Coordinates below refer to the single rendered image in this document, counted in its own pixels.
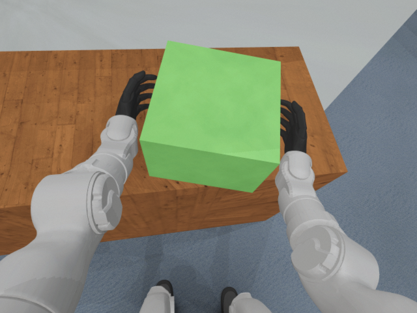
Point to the pedestal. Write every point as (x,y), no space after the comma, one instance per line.
(54,106)

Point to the left robot upper arm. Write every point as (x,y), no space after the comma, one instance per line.
(71,214)

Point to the carton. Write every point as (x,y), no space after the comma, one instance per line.
(213,118)

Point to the robot right forearm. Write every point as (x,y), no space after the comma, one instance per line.
(298,203)

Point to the right robot hand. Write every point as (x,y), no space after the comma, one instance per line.
(295,136)

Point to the robot left forearm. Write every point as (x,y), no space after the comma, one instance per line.
(116,153)

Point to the right robot foot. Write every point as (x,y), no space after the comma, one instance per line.
(228,294)

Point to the left robot shin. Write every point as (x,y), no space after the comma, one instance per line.
(156,289)

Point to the right robot upper arm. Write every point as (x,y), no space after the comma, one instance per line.
(341,276)

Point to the left robot hand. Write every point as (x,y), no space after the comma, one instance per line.
(131,97)

